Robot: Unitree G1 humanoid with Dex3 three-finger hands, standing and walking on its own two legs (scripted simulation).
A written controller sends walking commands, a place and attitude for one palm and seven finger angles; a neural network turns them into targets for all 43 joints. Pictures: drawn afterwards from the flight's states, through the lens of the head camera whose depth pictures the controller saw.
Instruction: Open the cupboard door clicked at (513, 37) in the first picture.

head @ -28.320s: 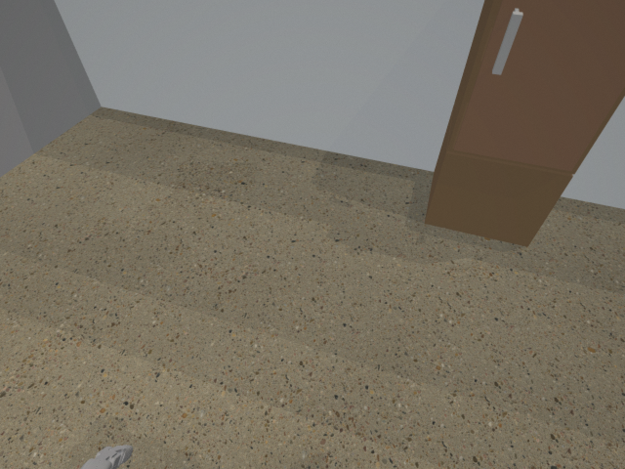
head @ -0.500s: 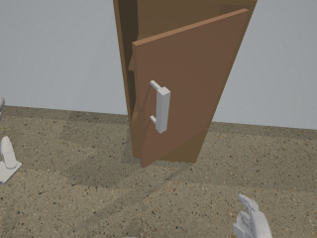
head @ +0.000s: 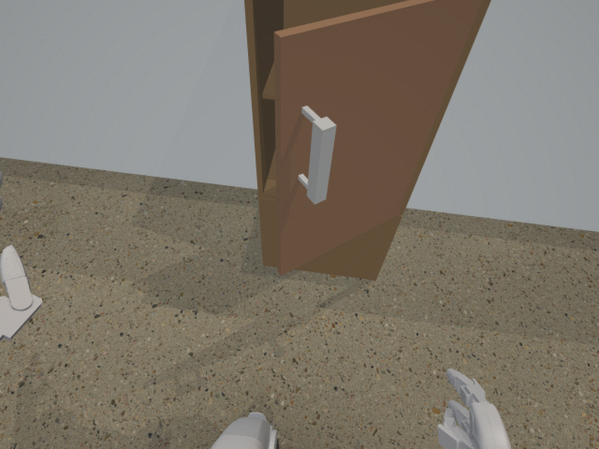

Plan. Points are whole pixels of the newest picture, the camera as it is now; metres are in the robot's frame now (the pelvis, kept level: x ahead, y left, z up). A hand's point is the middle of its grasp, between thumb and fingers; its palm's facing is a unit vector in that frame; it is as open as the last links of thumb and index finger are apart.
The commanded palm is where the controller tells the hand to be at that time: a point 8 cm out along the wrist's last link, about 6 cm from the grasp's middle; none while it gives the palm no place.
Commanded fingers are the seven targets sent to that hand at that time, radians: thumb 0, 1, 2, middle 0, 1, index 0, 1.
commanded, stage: step back with the hand held close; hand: left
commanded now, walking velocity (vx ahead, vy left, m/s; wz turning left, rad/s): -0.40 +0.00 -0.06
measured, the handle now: (312, 156) +0.55 +0.04 +0.07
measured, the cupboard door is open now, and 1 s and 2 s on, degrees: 40 40 40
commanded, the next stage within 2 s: stop stepping back and stand still in 0.08 s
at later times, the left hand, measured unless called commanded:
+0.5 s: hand out of the picture +0.08 +0.26 +0.18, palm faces +0.39 -0.77 -0.51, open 7.4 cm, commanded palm +0.03 +0.29 +0.19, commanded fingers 0.00 0.90 0.90 -0.20 -0.30 -0.20 -0.30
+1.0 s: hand out of the picture +0.07 +0.27 +0.18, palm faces +0.40 -0.79 -0.47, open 7.4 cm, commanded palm +0.02 +0.31 +0.19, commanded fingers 0.00 0.90 0.90 -0.20 -0.30 -0.20 -0.30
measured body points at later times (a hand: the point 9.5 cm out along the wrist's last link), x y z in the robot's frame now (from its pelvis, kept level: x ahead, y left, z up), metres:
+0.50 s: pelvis -0.12 +0.00 +0.01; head -0.12 +0.01 +0.46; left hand +0.06 +0.30 +0.20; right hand +0.03 -0.22 -0.07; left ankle -0.07 +0.12 -0.72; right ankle -0.14 -0.07 -0.72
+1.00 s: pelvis -0.14 +0.02 +0.01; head -0.15 +0.01 +0.46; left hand +0.05 +0.31 +0.20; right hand -0.01 -0.23 -0.08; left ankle -0.13 +0.13 -0.72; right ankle -0.14 -0.07 -0.72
